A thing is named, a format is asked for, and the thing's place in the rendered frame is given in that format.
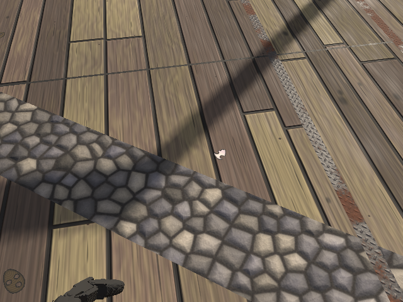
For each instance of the left robot hand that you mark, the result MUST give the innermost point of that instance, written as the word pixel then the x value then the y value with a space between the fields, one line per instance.
pixel 88 290

